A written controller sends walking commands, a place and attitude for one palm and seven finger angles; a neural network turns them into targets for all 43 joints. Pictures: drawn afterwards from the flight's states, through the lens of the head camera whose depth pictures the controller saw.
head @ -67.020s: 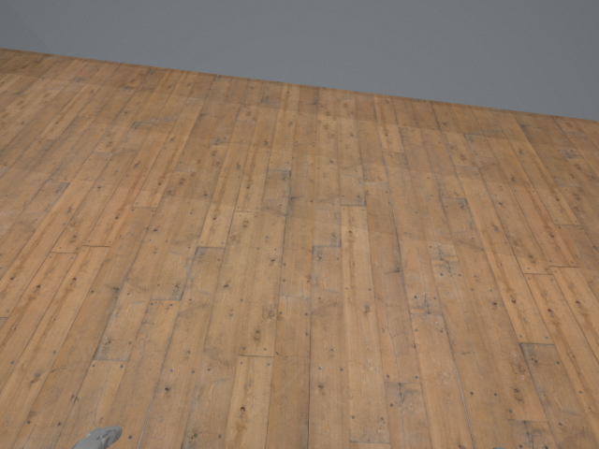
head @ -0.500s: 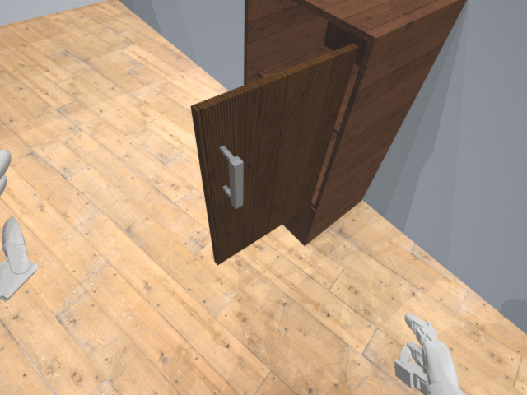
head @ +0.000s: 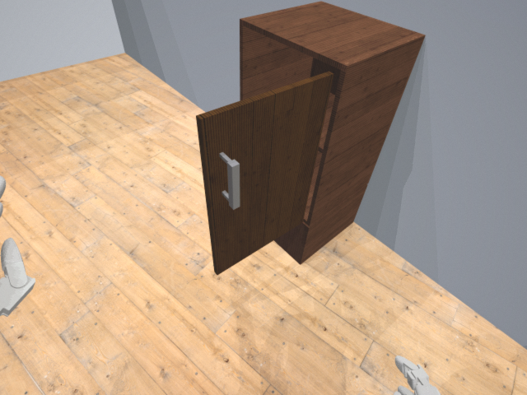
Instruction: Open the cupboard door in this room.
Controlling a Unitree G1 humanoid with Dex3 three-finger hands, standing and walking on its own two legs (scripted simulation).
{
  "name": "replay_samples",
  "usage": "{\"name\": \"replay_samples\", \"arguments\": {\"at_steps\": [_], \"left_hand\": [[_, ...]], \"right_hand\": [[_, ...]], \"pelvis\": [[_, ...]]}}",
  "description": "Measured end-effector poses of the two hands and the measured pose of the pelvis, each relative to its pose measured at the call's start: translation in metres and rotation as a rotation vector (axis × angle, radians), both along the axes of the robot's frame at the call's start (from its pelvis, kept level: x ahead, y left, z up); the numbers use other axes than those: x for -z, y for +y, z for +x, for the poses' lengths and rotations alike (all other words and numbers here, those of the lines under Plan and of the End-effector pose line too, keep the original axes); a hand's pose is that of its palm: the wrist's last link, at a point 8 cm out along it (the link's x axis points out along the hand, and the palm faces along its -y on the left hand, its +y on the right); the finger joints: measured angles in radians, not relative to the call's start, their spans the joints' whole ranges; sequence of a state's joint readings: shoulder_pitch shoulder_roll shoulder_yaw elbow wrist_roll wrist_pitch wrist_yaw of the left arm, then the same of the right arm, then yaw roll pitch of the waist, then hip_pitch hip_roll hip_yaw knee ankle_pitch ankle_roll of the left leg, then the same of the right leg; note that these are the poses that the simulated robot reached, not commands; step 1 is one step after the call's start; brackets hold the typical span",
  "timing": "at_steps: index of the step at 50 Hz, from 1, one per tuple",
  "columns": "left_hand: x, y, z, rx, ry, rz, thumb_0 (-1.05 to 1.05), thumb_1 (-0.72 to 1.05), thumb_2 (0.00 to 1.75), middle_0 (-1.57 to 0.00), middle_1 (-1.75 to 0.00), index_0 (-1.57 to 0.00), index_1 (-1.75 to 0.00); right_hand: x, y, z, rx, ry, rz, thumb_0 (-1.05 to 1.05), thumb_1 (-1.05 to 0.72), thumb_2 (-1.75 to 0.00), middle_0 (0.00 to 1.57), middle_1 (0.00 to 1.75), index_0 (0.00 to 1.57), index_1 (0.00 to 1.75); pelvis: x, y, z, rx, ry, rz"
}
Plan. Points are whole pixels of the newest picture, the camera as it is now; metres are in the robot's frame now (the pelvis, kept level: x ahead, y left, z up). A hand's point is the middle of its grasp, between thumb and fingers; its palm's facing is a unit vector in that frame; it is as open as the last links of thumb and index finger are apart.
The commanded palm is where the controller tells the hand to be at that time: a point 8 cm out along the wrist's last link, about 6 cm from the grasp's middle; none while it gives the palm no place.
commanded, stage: stop stepping back and stand still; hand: left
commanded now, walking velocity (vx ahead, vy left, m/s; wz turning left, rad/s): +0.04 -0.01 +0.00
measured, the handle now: (229, 181) +0.59 +0.10 -0.04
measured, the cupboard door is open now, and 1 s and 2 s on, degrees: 87 87 87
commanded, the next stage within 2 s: let the arm hang, fingers relaxed in 0.36 s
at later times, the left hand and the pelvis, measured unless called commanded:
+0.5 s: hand (46, 287) +0.21 +0.27 +0.13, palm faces +0.33 -0.80 -0.50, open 7.4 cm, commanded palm none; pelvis +0.00 +0.01 +0.00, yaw +0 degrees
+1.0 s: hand out of the picture -0.06 +0.21 -0.17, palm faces +0.04 -0.97 -0.24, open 7.2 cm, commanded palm none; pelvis -0.01 +0.00 +0.01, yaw +2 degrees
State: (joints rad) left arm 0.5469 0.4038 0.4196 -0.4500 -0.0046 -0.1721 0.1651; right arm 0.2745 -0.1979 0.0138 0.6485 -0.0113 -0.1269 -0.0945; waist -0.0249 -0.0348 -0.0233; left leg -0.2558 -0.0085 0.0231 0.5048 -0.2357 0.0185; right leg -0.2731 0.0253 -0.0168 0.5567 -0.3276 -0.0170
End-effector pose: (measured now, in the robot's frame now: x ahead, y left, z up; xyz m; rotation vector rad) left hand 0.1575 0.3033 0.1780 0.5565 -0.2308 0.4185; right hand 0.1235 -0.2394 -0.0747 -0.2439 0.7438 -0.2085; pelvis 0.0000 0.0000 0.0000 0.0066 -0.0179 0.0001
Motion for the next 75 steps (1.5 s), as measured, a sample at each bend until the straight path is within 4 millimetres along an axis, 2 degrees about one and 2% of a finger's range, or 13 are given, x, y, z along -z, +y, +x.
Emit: {"name": "replay_samples", "arguments": {"at_steps": [11,22,24,26,28,30,34,38,44,50,55,68,75], "left_hand": [[0.006,-0.008,0.004,0.032,0.017,-0.030,0.01,0.89,0.90,-0.21,-0.30,-0.21,-0.30],[0.000,-0.001,0.010,0.040,0.045,-0.004,0.01,0.89,0.90,-0.21,-0.30,-0.21,-0.30],[0.008,0.000,0.012,0.053,0.074,0.000,0.01,0.89,0.90,-0.21,-0.30,-0.21,-0.30],[0.050,0.006,0.021,0.050,0.238,-0.058,0.00,0.90,0.90,-0.20,-0.30,-0.20,-0.30],[0.111,0.009,0.023,0.007,0.471,-0.173,0.00,0.90,0.90,-0.20,-0.30,-0.20,-0.30],[0.174,0.004,0.010,-0.038,0.713,-0.289,0.00,0.90,0.90,-0.20,-0.30,-0.20,-0.30],[0.270,-0.033,-0.049,-0.068,1.140,-0.470,0.00,0.91,0.90,-0.20,-0.29,-0.19,-0.30],[0.314,-0.071,-0.121,-0.102,1.417,-0.608,0.01,0.93,0.90,-0.20,-0.29,-0.20,-0.30],[0.319,-0.064,-0.193,-0.245,1.594,-0.664,0.00,0.97,0.90,-0.21,-0.30,-0.20,-0.30],[0.310,-0.048,-0.216,-0.336,1.645,-0.639,0.00,0.94,0.90,-0.20,-0.30,-0.20,-0.30],[0.305,-0.038,-0.198,-0.338,1.597,-0.605,0.00,0.92,0.90,-0.20,-0.30,-0.20,-0.30],[0.297,-0.041,-0.103,-0.203,1.381,-0.561,0.00,0.91,0.90,-0.20,-0.30,-0.20,-0.30],[0.295,-0.045,-0.083,-0.175,1.358,-0.554,0.00,0.91,0.90,-0.20,-0.30,-0.20,-0.30]], "right_hand": [[0.004,-0.008,0.010,-0.003,0.023,0.003,0.01,-0.90,-0.90,0.20,0.30,0.21,0.30],[-0.011,0.011,0.037,-0.046,-0.055,0.026,0.01,-0.90,-0.90,0.20,0.30,0.21,0.30],[-0.009,0.013,0.041,-0.068,-0.063,0.041,0.01,-0.90,-0.90,0.20,0.30,0.21,0.30],[0.005,0.011,0.042,-0.102,-0.017,0.060,0.01,-0.90,-0.90,0.20,0.30,0.21,0.30],[0.020,0.008,0.038,-0.109,0.055,0.069,0.01,-0.90,-0.90,0.20,0.30,0.21,0.30],[0.031,0.005,0.027,-0.101,0.122,0.070,0.01,-0.90,-0.90,0.20,0.30,0.21,0.30],[0.040,-0.003,-0.008,-0.063,0.259,0.056,0.01,-0.90,-0.90,0.20,0.30,0.21,0.30],[0.045,-0.011,-0.056,-0.016,0.429,0.033,0.01,-0.91,-0.90,0.20,0.30,0.21,0.30],[0.051,-0.013,-0.119,0.033,0.660,0.031,0.01,-0.91,-0.90,0.20,0.29,0.20,0.30],[0.058,-0.004,-0.147,0.058,0.741,0.069,0.01,-0.91,-0.90,0.20,0.29,0.20,0.30],[0.064,0.005,-0.142,0.054,0.718,0.101,0.01,-0.91,-0.90,0.20,0.29,0.20,0.30],[0.063,0.005,-0.090,0.023,0.572,0.107,0.00,-0.91,-0.90,0.20,0.29,0.20,0.30],[0.057,-0.008,-0.072,0.023,0.542,0.077,0.00,-0.91,-0.90,0.20,0.29,0.20,0.30]], "pelvis": [[0.001,-0.002,0.004,0.000,-0.002,-0.022],[-0.005,0.004,0.004,0.015,0.004,-0.009],[-0.004,0.005,0.003,0.005,0.015,-0.014],[-0.001,0.009,-0.001,-0.013,0.027,-0.016],[0.001,0.012,-0.004,-0.024,0.031,-0.013],[0.003,0.013,-0.007,-0.027,0.026,-0.008],[0.002,0.011,-0.011,-0.019,0.011,0.000],[-0.002,0.007,-0.013,-0.017,0.004,-0.004],[-0.006,0.003,-0.013,-0.030,0.006,-0.013],[-0.007,0.004,-0.011,-0.032,-0.001,-0.013],[-0.008,0.004,-0.011,-0.030,-0.008,-0.011],[-0.009,0.005,-0.005,-0.030,-0.013,-0.004],[-0.010,0.003,0.001,-0.029,-0.012,-0.002]]}}
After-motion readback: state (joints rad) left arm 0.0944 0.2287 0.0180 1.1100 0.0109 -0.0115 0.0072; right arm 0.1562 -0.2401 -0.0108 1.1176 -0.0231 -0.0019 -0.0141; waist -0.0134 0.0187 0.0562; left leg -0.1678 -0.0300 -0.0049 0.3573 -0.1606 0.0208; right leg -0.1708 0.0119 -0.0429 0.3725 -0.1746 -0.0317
